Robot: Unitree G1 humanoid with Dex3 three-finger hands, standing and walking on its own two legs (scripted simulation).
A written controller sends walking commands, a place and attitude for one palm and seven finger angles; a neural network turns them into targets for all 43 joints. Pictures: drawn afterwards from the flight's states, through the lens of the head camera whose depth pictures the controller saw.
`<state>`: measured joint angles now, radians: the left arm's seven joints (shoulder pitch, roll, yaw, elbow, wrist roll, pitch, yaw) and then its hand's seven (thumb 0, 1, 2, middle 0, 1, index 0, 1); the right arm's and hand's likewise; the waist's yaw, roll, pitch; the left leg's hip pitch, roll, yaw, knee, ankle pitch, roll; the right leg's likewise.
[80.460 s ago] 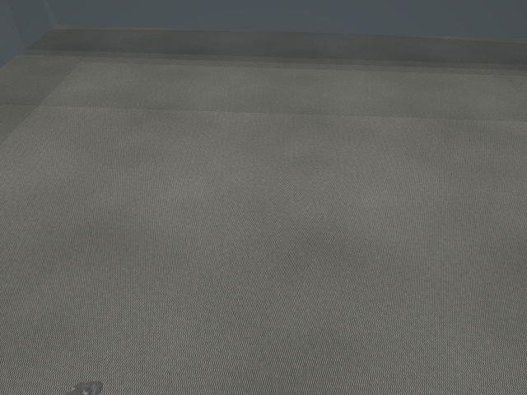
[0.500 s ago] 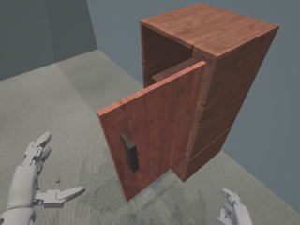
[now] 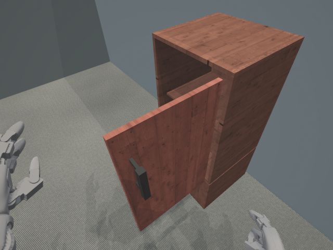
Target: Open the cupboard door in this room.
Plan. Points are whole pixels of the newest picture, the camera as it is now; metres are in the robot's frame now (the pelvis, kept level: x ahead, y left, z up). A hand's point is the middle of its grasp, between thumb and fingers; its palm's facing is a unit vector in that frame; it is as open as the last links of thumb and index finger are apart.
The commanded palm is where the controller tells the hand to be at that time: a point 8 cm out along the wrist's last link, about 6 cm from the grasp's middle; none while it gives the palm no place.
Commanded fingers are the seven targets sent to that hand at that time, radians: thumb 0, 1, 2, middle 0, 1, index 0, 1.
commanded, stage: draw the hand back to the body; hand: left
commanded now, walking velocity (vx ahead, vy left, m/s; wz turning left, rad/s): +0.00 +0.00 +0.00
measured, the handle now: (139, 179) +0.30 +0.12 -0.02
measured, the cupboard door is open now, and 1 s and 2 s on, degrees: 90 90 90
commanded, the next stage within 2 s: step back with the hand held close in 0.28 s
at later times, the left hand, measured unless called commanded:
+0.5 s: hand (40, 181) +0.18 +0.25 +0.16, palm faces +0.45 -0.78 -0.44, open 7.5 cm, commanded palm +0.12 +0.29 +0.17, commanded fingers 0.00 0.90 0.90 -0.20 -0.30 -0.20 -0.30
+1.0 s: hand (10, 212) +0.13 +0.28 +0.16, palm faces +0.38 -0.77 -0.51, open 7.4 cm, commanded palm +0.06 +0.32 +0.17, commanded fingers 0.00 0.90 0.90 -0.20 -0.30 -0.20 -0.30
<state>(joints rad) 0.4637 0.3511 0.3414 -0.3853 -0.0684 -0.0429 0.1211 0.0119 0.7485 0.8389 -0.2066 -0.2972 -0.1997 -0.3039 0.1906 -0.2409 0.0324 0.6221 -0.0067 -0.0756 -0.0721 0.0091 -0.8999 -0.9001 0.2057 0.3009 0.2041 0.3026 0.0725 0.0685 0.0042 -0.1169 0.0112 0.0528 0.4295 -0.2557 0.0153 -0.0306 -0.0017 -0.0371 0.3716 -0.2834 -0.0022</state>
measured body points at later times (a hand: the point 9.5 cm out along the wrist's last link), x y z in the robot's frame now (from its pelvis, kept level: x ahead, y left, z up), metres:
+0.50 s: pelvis -0.02 -0.01 +0.00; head -0.02 -0.04 +0.45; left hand +0.15 +0.29 +0.19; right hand +0.17 -0.24 -0.09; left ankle -0.01 +0.11 -0.74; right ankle -0.05 -0.12 -0.74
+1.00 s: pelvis -0.08 +0.02 -0.01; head -0.06 +0.02 +0.44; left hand +0.10 +0.32 +0.18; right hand +0.09 -0.23 -0.09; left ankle -0.01 +0.11 -0.74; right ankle -0.05 -0.12 -0.74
